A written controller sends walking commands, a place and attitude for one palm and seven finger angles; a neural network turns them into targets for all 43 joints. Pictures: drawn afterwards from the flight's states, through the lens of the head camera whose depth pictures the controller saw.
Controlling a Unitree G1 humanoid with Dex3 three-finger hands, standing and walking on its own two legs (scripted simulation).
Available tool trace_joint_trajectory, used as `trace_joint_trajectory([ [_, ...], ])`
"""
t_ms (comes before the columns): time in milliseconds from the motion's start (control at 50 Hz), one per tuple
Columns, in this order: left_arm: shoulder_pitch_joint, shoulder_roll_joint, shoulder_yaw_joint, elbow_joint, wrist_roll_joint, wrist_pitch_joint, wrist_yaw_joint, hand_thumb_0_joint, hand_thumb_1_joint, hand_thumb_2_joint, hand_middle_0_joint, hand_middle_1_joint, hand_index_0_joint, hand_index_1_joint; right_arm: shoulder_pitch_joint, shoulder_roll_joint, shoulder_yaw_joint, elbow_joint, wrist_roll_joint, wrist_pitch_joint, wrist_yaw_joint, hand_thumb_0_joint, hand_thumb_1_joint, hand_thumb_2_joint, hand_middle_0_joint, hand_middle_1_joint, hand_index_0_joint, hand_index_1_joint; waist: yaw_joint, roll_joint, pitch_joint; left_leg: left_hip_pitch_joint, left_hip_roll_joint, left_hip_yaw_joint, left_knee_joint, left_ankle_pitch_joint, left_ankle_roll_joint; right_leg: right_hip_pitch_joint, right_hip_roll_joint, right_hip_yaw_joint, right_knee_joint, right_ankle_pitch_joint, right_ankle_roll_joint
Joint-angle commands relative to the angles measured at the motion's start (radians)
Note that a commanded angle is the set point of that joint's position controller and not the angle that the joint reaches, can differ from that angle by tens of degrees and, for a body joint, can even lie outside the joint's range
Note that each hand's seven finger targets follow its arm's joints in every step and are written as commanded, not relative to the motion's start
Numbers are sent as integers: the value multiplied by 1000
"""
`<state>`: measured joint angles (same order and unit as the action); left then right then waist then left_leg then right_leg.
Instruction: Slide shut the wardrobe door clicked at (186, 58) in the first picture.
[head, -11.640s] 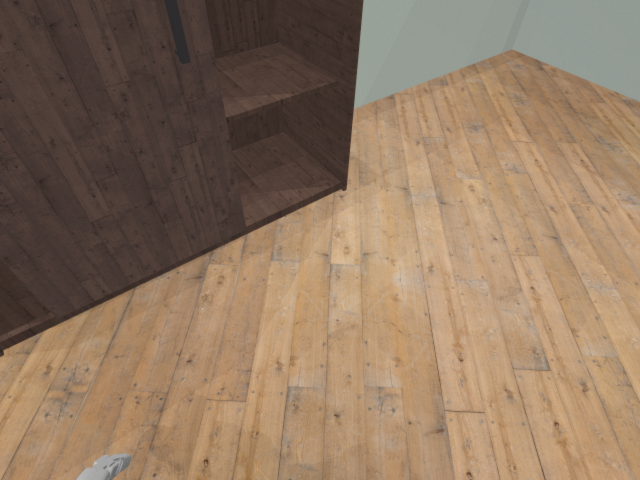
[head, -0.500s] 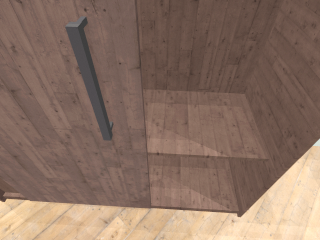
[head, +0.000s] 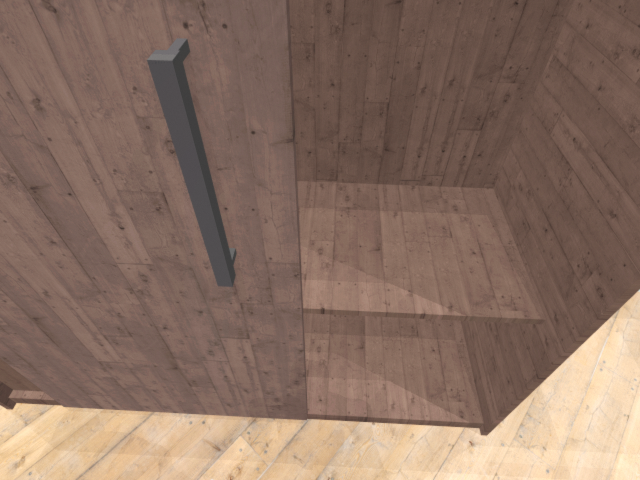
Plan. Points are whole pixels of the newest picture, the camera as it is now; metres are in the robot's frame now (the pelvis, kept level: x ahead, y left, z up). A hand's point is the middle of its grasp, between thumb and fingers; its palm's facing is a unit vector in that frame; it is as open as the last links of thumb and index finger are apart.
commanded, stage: come to a stop and stand still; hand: left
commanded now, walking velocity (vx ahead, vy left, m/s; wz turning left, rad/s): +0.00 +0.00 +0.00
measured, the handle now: (207, 186) +0.40 +0.17 +0.18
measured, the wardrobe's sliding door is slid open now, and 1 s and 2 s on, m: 0.52 0.52 0.52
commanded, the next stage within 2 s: look again from close up in 0.26 s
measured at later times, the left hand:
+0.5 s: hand out of the picture -0.04 +0.17 -0.17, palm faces +0.03 -0.98 -0.20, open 7.3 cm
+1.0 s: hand out of the picture +0.02 +0.21 -0.18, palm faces -0.01 -0.98 -0.22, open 7.3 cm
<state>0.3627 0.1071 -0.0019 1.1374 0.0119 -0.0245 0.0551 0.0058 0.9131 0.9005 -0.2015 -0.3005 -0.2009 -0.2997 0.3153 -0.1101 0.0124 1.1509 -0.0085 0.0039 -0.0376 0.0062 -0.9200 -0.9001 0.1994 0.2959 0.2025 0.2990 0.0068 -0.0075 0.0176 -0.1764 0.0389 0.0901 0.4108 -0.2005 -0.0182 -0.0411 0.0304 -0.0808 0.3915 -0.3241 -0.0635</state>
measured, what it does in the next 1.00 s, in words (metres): stands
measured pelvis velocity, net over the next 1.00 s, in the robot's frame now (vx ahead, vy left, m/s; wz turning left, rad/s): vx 0.00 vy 0.03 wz -0.02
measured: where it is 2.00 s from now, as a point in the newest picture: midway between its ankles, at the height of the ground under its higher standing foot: outside the picture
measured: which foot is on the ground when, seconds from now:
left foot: down 0.00-1.00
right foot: down 0.00-1.00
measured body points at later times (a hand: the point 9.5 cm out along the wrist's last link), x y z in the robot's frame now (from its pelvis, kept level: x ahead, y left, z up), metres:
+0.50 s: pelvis -0.01 +0.01 +0.00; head +0.01 -0.01 +0.44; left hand -0.04 +0.22 -0.15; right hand -0.02 -0.20 -0.17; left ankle +0.01 +0.13 -0.74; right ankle -0.07 -0.07 -0.74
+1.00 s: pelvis +0.00 +0.03 +0.00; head +0.02 +0.04 +0.45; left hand +0.02 +0.26 -0.16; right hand +0.01 -0.19 -0.16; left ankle +0.01 +0.13 -0.74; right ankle -0.07 -0.07 -0.74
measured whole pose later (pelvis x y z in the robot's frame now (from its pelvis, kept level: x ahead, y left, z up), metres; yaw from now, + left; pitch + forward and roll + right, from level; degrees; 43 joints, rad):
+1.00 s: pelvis +0.00 +0.03 +0.00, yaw -1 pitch +0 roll +1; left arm 0.28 0.17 -0.02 1.05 0.02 -0.02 0.05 0.01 0.92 0.90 -0.20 -0.30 -0.20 -0.30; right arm 0.24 -0.16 0.00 1.10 -0.02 0.00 -0.02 0.00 -0.92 -0.90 0.20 0.30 0.20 0.30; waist 0.00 -0.01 0.04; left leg -0.24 0.01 0.12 0.48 -0.24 0.03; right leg -0.12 -0.01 -0.05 0.47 -0.35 -0.02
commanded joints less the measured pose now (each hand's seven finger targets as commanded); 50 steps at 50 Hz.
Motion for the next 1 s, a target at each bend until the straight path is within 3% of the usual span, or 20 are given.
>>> trace_joint_trajectory([
  [0, 109, 77, 9, -6, -3, -6, 3, 0, 900, 900, -200, -300, -200, -300, 64, -76, -7, -18, 2, -15, -7, 0, -900, -900, 200, 300, 200, 300, 1, 14, 87, 37, 79, -91, -55, 154, 43, -141, -140, 114, -85, 281, 21],
  [240, 108, 71, 11, -2, -3, -5, 3, 0, 900, 900, -200, -300, -200, -300, 81, -63, -8, -13, 4, -16, -5, 0, -900, -900, 200, 300, 200, 300, 1, 1, 93, 20, 75, -97, -70, 133, 47, -137, -133, 109, -89, 220, 21],
  [320, 117, 72, 11, 0, -2, -7, 4, 0, 900, 900, -200, -300, -200, -300, 82, -66, -8, -14, 3, -18, -5, 0, -900, -900, 200, 300, 200, 300, -1, 6, 76, 33, 75, -96, -62, 154, 47, -136, -137, 111, -83, 253, 22],
  [340, 30, 225, -20, -79, -14, -49, -6, 0, 900, 900, -200, -300, -200, -300, -25, -140, -28, -139, -15, -24, 8, 0, -900, -900, 200, 300, 200, 300, -43, 146, 186, -19, -26, -125, 8, 194, 71, -226, -107, 138, -56, 366, 16],
  [360, 22, 164, 5, -86, -8, -29, 0, 0, 900, 900, -200, -300, -200, -300, 9, -108, -44, -130, -14, -31, 10, 0, -900, -900, 200, 300, 200, 300, -17, 117, 161, -51, 66, -110, 30, 82, 57, -301, -154, 155, -27, 142, 6],
  [380, 35, 126, 1, -75, -2, -34, 0, 0, 900, 900, -200, -300, -200, -300, 11, -87, -41, -117, -16, -34, 10, 0, -900, -900, 200, 300, 200, 300, -20, 116, 103, -42, 59, -125, 40, 90, 60, -274, -151, 169, -42, 170, -7],
  [420, 53, 114, -3, -68, -1, -41, 1, 0, 900, 900, -200, -300, -200, -300, 32, -77, -38, -117, -9, -33, 12, 0, -900, -900, 200, 300, 200, 300, -20, -4, 21, -19, 51, -120, 78, 74, 63, -223, -166, 187, -69, 210, -7],
  [440, 44, 132, 1, -70, -2, -43, 1, 0, 900, 900, -200, -300, -200, -300, 35, -88, -37, -119, -9, -33, 13, 0, -900, -900, 200, 300, 200, 300, -26, -70, -17, -17, 51, -114, 88, 65, 66, -186, -175, 191, -61, 290, -1],
  [460, 29, 126, 2, -69, -2, -40, 3, 0, 900, 900, -200, -300, -200, -300, 43, -95, -39, -115, -10, -32, 13, 0, -900, -900, 200, 300, 200, 300, -30, -106, -30, -25, 45, -111, 90, 55, 65, -167, -179, 183, -55, 285, 0],
  [500, 6, 117, 4, -80, 0, -33, 5, 0, 900, 900, -200, -300, -200, -300, 38, -107, -43, -109, -12, -29, 13, 0, -900, -900, 200, 300, 200, 300, -34, -40, 21, -31, 47, -112, 76, 64, 63, -214, -163, 177, -44, 211, 0],
  [540, 15, 127, 4, -85, 2, -30, 5, 0, 900, 900, -200, -300, -200, -300, 24, -115, -38, -106, -13, -29, 13, 0, -900, -900, 200, 300, 200, 300, -16, -8, 38, -34, 56, -112, 61, 99, 69, -211, -151, 168, -22, 256, 6],
  [660, 18, 139, 6, -97, 4, -21, 7, 0, 900, 900, -200, -300, -200, -300, 6, -132, -34, -97, -7, -31, 10, 0, -900, -900, 200, 300, 200, 300, -6, -37, 14, -17, 64, -112, 48, 183, 75, -177, -145, 152, 18, 329, 19],
  [740, 12, 154, 5, -109, 4, -15, 6, 0, 900, 900, -200, -300, -200, -300, -8, -141, -33, -90, -6, -29, 10, 0, -900, -900, 200, 300, 200, 300, 0, 2, 2, 9, 70, -108, 42, 223, 78, -175, -142, 147, 20, 316, 23],
  [860, -5, 163, 2, -117, 4, -8, 4, 0, 900, 900, -200, -300, -200, -300, -25, -147, -29, -85, -4, -21, 13, 0, -900, -900, 200, 300, 200, 300, -3, -5, 40, 10, 73, -116, 13, 170, 80, -200, -141, 143, -7, 227, 29],
  [980, -1, 164, 0, -113, 3, -8, 2, 0, 900, 900, -200, -300, -200, -300, -23, -149, -25, -70, -3, -22, 14, 0, -900, -900, 200, 300, 200, 300, -3, 7, 11, 43, 76, -117, 3, 186, 83, -188, -143, 140, -13, 231, 33],
])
